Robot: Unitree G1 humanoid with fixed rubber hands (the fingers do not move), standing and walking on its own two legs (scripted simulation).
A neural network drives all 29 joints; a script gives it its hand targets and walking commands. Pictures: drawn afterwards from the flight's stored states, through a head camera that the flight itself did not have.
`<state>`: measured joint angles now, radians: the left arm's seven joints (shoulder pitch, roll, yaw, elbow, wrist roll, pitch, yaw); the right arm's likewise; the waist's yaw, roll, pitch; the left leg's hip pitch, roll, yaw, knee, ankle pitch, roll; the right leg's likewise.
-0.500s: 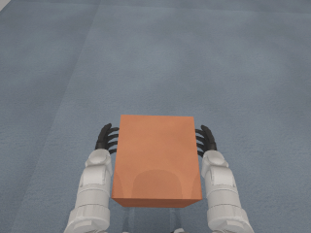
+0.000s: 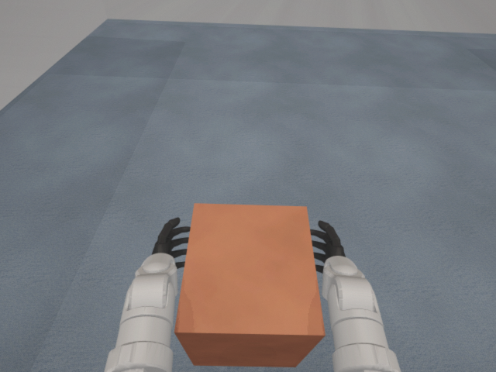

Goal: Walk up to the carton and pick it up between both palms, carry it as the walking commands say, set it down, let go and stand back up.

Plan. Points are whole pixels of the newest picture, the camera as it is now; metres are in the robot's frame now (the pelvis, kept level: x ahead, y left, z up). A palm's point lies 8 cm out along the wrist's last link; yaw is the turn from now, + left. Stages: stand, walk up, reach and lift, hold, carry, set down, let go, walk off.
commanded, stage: reach and lift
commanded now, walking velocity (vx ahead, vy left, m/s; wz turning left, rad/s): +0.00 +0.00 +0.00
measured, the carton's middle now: (247, 289) +0.30 -0.01 -0.06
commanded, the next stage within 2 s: hold in 1.36 s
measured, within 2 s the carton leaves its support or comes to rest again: neither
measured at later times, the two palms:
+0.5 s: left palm (158, 261) +0.30 +0.13 +0.05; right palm (339, 261) +0.29 -0.16 +0.05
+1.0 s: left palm (154, 260) +0.30 +0.14 +0.05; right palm (333, 255) +0.30 -0.15 +0.05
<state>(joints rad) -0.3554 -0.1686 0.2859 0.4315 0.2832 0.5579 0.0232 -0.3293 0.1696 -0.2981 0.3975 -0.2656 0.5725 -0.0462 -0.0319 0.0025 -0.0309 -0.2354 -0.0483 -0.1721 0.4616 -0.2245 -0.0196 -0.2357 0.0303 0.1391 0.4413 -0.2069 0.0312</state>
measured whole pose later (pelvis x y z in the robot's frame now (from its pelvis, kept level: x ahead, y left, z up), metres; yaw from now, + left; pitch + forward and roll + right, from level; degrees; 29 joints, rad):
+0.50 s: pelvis +0.00 +0.00 +0.00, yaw -1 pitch -7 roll +0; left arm -0.34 -0.17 0.26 0.34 0.30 0.72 0.01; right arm -0.33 0.17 -0.27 0.31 -0.28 0.75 -0.03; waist -0.01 0.00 0.01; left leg -0.07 -0.04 -0.16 0.41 -0.21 -0.02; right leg -0.08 0.03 0.14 0.40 -0.20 0.03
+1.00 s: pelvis +0.01 -0.01 +0.00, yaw -1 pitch -6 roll +0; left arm -0.30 -0.16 0.23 0.29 0.28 0.74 0.01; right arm -0.31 0.16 -0.22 0.29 -0.28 0.75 -0.04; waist 0.01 0.00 0.00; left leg -0.06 -0.03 -0.15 0.38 -0.21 -0.02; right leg -0.08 0.03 0.13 0.38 -0.20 0.02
